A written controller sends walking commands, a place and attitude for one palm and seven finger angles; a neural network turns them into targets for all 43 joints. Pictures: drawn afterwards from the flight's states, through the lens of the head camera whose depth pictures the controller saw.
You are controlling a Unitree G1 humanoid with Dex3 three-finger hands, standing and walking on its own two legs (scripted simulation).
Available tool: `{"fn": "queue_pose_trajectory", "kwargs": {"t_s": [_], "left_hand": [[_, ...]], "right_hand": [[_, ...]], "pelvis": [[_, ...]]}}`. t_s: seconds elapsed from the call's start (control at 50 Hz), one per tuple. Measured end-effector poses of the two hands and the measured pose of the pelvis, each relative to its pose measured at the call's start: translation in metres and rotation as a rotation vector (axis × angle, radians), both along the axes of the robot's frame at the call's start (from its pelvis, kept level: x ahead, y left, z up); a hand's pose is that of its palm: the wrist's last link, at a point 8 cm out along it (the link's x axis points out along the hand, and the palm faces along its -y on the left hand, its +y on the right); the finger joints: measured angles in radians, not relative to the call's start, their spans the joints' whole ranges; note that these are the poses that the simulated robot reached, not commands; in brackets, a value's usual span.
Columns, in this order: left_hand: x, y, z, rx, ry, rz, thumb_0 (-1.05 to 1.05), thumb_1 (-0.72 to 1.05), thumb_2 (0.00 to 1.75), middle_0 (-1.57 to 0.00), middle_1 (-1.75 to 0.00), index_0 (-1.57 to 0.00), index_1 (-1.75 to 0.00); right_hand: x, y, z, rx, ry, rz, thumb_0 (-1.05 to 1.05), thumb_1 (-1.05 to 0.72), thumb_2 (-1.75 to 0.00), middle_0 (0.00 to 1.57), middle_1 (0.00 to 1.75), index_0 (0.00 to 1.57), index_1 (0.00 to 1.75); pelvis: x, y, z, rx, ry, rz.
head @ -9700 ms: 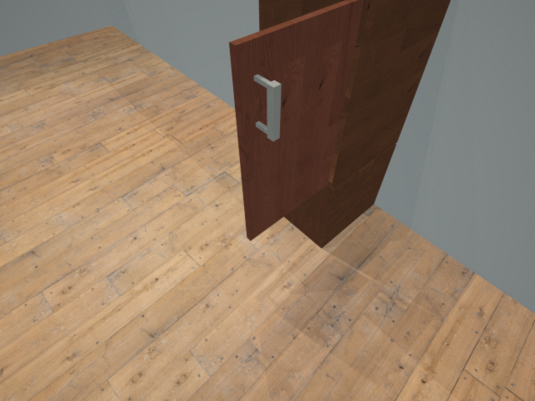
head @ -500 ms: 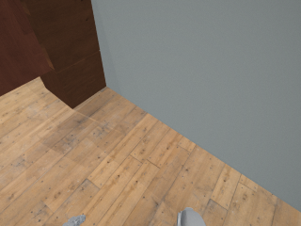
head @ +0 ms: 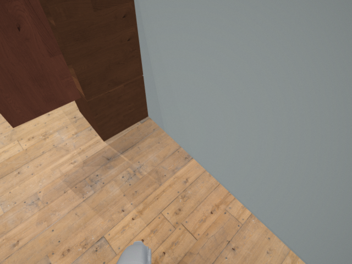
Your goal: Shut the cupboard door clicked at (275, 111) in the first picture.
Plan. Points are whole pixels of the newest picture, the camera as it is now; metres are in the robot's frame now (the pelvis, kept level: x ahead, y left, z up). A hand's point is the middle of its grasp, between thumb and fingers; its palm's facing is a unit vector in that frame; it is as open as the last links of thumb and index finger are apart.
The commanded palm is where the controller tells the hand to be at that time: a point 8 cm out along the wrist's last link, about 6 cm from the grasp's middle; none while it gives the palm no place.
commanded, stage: walk to a spot facing it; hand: left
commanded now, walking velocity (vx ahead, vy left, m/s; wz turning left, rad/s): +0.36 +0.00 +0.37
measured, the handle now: out of the picture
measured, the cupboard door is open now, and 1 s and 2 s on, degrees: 90 90 90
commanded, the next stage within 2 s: turn to face it in 0.38 s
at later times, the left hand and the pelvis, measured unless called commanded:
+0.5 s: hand (89, 225) +0.25 +0.26 -0.18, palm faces +0.15 -0.98 -0.15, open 7.3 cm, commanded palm none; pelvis +0.22 +0.08 +0.00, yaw +4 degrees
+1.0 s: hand (95, 183) +0.38 +0.28 -0.18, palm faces +0.33 -0.93 -0.18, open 7.2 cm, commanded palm none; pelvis +0.33 +0.08 -0.01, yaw +19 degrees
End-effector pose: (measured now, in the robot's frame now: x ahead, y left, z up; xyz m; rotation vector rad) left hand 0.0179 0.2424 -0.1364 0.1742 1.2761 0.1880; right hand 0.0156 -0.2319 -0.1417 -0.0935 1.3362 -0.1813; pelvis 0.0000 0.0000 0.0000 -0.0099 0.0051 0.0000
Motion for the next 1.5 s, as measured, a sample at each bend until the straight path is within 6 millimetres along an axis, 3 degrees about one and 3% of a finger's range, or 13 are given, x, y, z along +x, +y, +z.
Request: {"fn": "queue_pose_trajectory", "kwargs": {"t_s": [0.18, 0.26, 0.38, 0.5, 0.66, 0.76, 0.84, 0.96, 1.08, 1.14, 1.28, 1.4, 1.5], "left_hand": [[-0.044, 0.006, -0.026, -0.101, 0.304, 0.166, 0.00, 0.92, 0.90, -0.20, -0.30, -0.20, -0.30], [-0.014, 0.020, -0.038, -0.134, 0.336, 0.186, 0.01, 0.91, 0.90, -0.20, -0.30, -0.20, -0.30], [0.105, 0.046, -0.028, -0.124, 0.122, 0.156, 0.01, 0.91, 0.90, -0.20, -0.30, -0.20, -0.30], [0.215, 0.070, -0.013, -0.086, -0.019, 0.101, 0.01, 0.94, 0.90, -0.20, -0.30, -0.20, -0.30], [0.333, 0.076, -0.005, -0.038, -0.119, 0.028, 0.01, 0.92, 0.90, -0.20, -0.30, -0.20, -0.30], [0.386, 0.065, -0.008, -0.019, -0.203, 0.034, 0.01, 0.91, 0.90, -0.20, -0.30, -0.20, -0.30], [0.386, 0.059, -0.006, -0.023, -0.216, 0.087, 0.00, 0.91, 0.90, -0.20, -0.30, -0.20, -0.30], [0.351, 0.073, -0.013, -0.033, -0.163, 0.230, -0.01, 0.93, 0.90, -0.21, -0.30, -0.21, -0.30], [0.302, 0.116, -0.038, -0.034, -0.105, 0.359, -0.01, 0.92, 0.90, -0.21, -0.30, -0.21, -0.30], [0.276, 0.135, -0.044, -0.018, -0.034, 0.401, 0.00, 0.92, 0.90, -0.21, -0.30, -0.21, -0.30], [0.253, 0.156, -0.018, 0.011, 0.005, 0.462, 0.01, 0.91, 0.90, -0.20, -0.30, -0.20, -0.30], [0.252, 0.153, -0.008, 0.017, -0.001, 0.499, 0.01, 0.91, 0.90, -0.20, -0.30, -0.20, -0.30], [0.265, 0.139, -0.004, 0.016, -0.021, 0.518, 0.01, 0.91, 0.90, -0.20, -0.30, -0.20, -0.30]], "right_hand": [[0.226, 0.035, 0.012, -0.066, -0.268, 0.238, 0.00, -0.91, -0.90, 0.19, 0.30, 0.20, 0.30], [0.275, 0.058, 0.013, -0.100, -0.337, 0.260, 0.00, -0.91, -0.90, 0.19, 0.30, 0.20, 0.30], [0.267, 0.085, 0.016, -0.074, -0.216, 0.225, 0.00, -0.91, -0.90, 0.19, 0.30, 0.20, 0.30], [0.242, 0.077, 0.018, -0.090, -0.076, 0.124, -0.01, -0.95, -0.90, 0.20, 0.30, 0.21, 0.30], [0.203, 0.087, 0.007, -0.029, 0.198, 0.055, 0.00, -0.92, -0.90, 0.20, 0.30, 0.20, 0.30], [0.212, 0.083, -0.008, 0.009, 0.318, 0.046, 0.00, -0.91, -0.90, 0.20, 0.30, 0.21, 0.30], [0.265, 0.075, -0.013, -0.003, 0.278, 0.109, 0.01, -0.91, -0.90, 0.20, 0.30, 0.21, 0.30], [0.386, 0.078, -0.003, -0.057, 0.061, 0.262, 0.00, -0.91, -0.90, 0.20, 0.30, 0.20, 0.30], [0.500, 0.117, 0.012, -0.132, -0.173, 0.452, 0.00, -0.91, -0.90, 0.19, 0.30, 0.20, 0.30], [0.535, 0.141, 0.022, -0.149, -0.267, 0.514, 0.00, -0.91, -0.90, 0.19, 0.30, 0.20, 0.30], [0.556, 0.183, 0.039, -0.124, -0.289, 0.601, 0.00, -0.91, -0.90, 0.19, 0.30, 0.20, 0.30], [0.539, 0.198, 0.028, -0.066, -0.207, 0.626, 0.00, -0.91, -0.90, 0.20, 0.30, 0.21, 0.30], [0.517, 0.189, 0.012, -0.036, -0.106, 0.622, 0.00, -0.90, -0.90, 0.20, 0.30, 0.21, 0.30]], "pelvis": [[0.092, 0.038, -0.021, -0.002, -0.012, 0.057], [0.125, 0.059, -0.029, -0.007, -0.020, 0.070], [0.170, 0.075, -0.008, -0.007, -0.026, 0.084], [0.216, 0.083, 0.002, -0.003, -0.030, 0.075], [0.276, 0.075, -0.003, 0.004, -0.018, 0.118], [0.309, 0.064, -0.018, 0.009, -0.004, 0.171], [0.318, 0.064, -0.016, 0.000, -0.013, 0.226], [0.330, 0.075, -0.011, 0.000, -0.001, 0.311], [0.337, 0.107, -0.027, -0.017, -0.003, 0.389], [0.338, 0.119, -0.029, -0.019, 0.003, 0.404], [0.342, 0.133, -0.008, -0.031, 0.013, 0.445], [0.349, 0.134, -0.002, -0.033, 0.008, 0.491], [0.354, 0.126, -0.002, -0.023, 0.007, 0.532]]}}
